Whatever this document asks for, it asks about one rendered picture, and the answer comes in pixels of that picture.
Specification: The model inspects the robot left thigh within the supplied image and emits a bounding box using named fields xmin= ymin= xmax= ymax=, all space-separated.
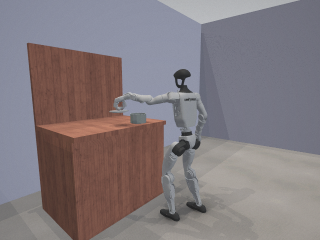
xmin=162 ymin=141 xmax=187 ymax=184

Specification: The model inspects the left robot upper arm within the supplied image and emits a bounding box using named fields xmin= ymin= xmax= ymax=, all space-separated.
xmin=146 ymin=91 xmax=180 ymax=105

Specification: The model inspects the lid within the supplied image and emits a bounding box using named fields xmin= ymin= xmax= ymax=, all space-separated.
xmin=109 ymin=109 xmax=129 ymax=113

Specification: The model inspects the right robot forearm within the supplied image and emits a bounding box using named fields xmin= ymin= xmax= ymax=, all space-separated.
xmin=195 ymin=118 xmax=207 ymax=136

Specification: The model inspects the right robot hand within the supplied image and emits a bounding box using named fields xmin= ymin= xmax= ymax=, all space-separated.
xmin=195 ymin=134 xmax=202 ymax=142

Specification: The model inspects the left robot forearm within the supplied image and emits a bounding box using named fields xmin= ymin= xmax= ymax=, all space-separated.
xmin=123 ymin=92 xmax=152 ymax=104

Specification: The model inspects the robot head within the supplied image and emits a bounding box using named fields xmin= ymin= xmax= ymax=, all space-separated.
xmin=173 ymin=69 xmax=193 ymax=93

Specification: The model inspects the left robot hand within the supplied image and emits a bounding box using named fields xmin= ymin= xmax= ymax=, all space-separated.
xmin=113 ymin=96 xmax=127 ymax=110

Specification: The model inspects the right robot upper arm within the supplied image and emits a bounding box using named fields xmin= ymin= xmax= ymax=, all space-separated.
xmin=194 ymin=92 xmax=208 ymax=121

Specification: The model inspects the pot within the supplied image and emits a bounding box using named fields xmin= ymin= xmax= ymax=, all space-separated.
xmin=130 ymin=113 xmax=147 ymax=124

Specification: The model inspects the table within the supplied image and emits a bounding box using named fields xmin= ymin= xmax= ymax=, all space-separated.
xmin=27 ymin=43 xmax=166 ymax=240

